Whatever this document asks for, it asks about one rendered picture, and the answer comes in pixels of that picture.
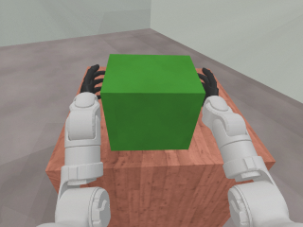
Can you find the carton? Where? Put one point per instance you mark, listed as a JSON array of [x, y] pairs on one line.
[[151, 102]]

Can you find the robot right forearm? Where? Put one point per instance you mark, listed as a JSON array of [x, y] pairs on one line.
[[240, 159]]

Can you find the pedestal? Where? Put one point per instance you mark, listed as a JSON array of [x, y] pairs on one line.
[[163, 187]]

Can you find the robot left upper arm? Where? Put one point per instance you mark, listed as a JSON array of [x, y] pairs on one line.
[[82, 207]]

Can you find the robot left hand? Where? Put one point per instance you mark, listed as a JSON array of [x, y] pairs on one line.
[[89, 81]]

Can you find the robot left forearm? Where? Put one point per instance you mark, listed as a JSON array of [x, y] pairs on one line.
[[82, 140]]

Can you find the robot right upper arm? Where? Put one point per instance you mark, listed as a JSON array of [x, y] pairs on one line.
[[258, 204]]

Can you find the robot right hand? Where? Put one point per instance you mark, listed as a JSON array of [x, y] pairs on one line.
[[209, 84]]

